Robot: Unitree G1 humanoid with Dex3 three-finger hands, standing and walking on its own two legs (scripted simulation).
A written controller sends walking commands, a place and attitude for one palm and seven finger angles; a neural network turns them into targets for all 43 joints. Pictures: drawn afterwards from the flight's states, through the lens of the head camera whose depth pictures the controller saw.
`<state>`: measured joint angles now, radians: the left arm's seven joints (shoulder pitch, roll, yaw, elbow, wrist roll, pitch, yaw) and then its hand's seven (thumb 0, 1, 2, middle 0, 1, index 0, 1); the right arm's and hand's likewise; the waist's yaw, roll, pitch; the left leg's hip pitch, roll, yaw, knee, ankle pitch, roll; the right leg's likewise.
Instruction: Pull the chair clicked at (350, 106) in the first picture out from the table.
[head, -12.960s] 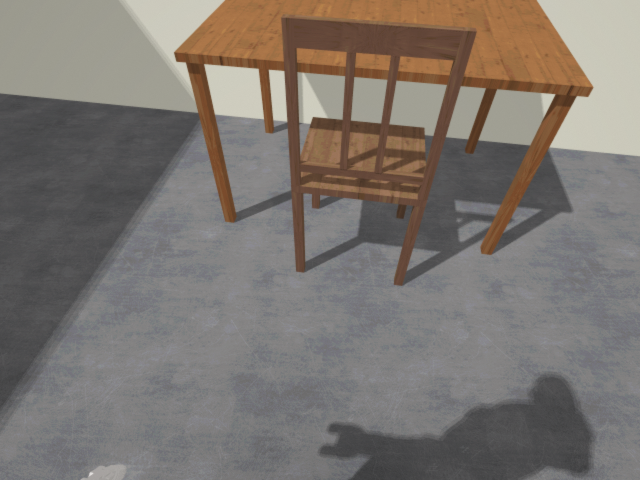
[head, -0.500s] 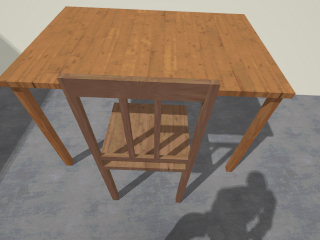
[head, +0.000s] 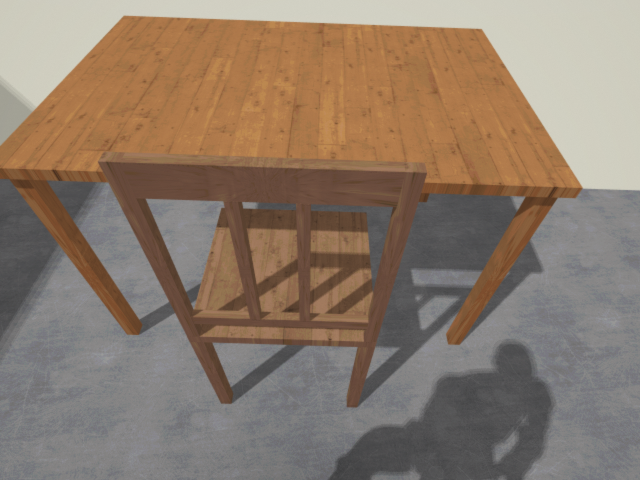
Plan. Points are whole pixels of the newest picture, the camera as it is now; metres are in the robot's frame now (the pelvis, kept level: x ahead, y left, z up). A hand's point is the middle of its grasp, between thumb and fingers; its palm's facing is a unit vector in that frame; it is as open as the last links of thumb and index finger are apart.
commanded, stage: look again from close up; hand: left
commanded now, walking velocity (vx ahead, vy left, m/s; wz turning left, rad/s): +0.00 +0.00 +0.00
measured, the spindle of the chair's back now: (246, 267) +0.46 +0.16 -0.07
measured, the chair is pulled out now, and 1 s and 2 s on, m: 0.00 0.00 0.00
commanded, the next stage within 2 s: raise the hand toward the chair's back in 0.16 s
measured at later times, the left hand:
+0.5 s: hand (193, 427) +0.19 +0.17 -0.03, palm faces +0.19 -0.98 -0.07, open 7.8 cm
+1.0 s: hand (209, 461) +0.16 +0.15 -0.06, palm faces +0.00 -1.00 -0.03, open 12.0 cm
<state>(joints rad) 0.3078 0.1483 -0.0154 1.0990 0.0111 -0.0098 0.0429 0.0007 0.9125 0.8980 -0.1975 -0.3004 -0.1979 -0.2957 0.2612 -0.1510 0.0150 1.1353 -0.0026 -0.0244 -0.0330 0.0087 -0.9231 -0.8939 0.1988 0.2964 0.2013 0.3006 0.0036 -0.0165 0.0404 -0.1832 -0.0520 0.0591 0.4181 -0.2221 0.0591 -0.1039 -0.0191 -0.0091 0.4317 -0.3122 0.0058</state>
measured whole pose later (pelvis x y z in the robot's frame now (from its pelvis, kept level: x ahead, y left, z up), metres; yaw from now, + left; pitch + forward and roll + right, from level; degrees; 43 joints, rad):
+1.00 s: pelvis -0.06 -0.05 -0.10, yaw +1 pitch +15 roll -2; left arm 0.33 0.23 0.17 0.09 -0.29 -0.40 -0.32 0.01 0.24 0.61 -0.13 -0.20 -0.13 -0.19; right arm 0.19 -0.18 0.03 0.59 0.03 -0.18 -0.08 0.01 -0.90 -0.89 0.20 0.30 0.21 0.30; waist 0.00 0.04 -0.13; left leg -1.00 0.03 -0.04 1.20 -0.46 -0.01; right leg -0.88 0.04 -0.13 1.19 -0.57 -0.08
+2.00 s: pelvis -0.05 +0.00 -0.08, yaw +1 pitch +13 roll -4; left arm 0.28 0.27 0.21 0.12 -0.28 -0.40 -0.25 -0.01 -0.49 0.30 -0.06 -0.08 -0.06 -0.08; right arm 0.24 -0.25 0.02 0.55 0.03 -0.16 -0.06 0.01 -0.90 -0.89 0.20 0.30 0.21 0.30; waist -0.02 0.04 -0.11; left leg -0.88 0.00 0.00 1.07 -0.43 0.06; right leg -0.74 0.02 -0.09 1.02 -0.51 -0.01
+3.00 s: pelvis -0.04 -0.02 -0.09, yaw +1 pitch +16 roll -2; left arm 0.09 0.25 0.21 0.31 -0.26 -0.45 -0.24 -0.01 -0.49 0.30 -0.06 -0.08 -0.06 -0.08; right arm 0.22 -0.25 0.01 0.59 0.02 -0.15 -0.05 0.01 -0.91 -0.89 0.20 0.30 0.20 0.30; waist -0.04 0.04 -0.12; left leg -0.95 0.02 0.00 1.12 -0.45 0.02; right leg -0.84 0.03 -0.09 1.10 -0.55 -0.04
